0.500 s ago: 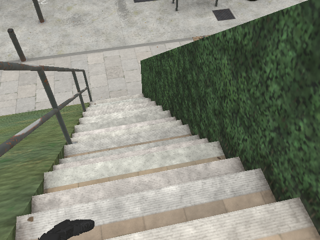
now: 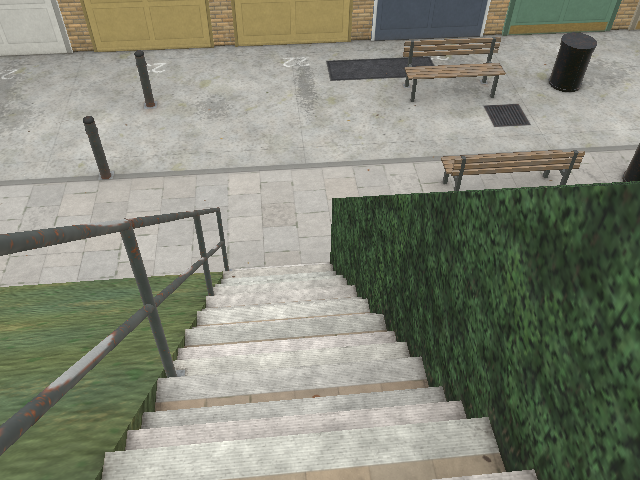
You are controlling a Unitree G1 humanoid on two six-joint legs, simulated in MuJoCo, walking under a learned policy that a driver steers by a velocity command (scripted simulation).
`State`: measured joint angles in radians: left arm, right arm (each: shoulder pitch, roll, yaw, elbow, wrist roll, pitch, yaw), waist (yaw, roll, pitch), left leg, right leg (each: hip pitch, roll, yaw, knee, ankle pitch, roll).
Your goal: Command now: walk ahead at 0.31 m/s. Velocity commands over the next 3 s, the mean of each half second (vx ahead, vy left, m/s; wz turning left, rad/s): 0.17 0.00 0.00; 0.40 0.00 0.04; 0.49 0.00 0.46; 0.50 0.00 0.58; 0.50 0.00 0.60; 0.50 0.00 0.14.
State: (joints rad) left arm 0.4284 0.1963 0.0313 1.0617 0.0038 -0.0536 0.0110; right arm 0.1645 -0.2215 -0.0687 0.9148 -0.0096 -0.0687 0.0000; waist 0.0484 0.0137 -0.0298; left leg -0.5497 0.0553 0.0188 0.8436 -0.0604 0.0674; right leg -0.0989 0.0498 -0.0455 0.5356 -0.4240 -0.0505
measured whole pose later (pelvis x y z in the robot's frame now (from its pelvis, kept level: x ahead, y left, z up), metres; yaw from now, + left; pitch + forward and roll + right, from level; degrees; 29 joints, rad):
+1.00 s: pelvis +0.24 -0.09 -0.09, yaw +2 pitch +1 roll +3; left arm 0.09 0.26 0.05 0.84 -0.04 -0.07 -0.06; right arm 0.58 -0.18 -0.04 0.99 0.01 -0.06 -0.09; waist -0.15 -0.01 -0.01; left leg -0.21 0.08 -0.09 1.03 -0.85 -0.10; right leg -0.59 -0.09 0.10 0.69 0.35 -0.01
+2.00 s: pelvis +0.65 -0.12 -0.51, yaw +32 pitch +1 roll +1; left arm 0.15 0.25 0.08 0.71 -0.01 -0.02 -0.02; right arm 0.44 -0.14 -0.03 0.81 0.02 -0.02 -0.09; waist -0.06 -0.08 -0.03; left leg -0.56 -0.16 -0.19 1.29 -0.74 0.05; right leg -0.62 -0.03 0.20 0.84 0.26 0.06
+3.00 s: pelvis +1.05 +0.09 -0.81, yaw +53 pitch +1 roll +4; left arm 0.35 0.32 0.07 0.80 -0.01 0.05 -0.01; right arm 0.24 -0.18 -0.01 0.73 0.01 0.01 -0.04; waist 0.08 -0.03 0.01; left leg -0.69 0.12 0.01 1.70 -0.88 -0.04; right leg -0.39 -0.02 0.03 0.68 0.32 -0.06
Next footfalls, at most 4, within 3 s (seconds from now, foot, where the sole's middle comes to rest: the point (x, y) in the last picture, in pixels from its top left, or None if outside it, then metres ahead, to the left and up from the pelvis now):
0.30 right None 0.13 -0.14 -0.76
1.08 right None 0.40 -0.27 -0.97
1.66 left None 0.60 0.02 -1.17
2.10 right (403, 463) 0.87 -0.20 -1.39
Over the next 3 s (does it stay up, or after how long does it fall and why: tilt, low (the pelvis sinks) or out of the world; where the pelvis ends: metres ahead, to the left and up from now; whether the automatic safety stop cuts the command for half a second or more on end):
stays up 1.05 0.09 -0.81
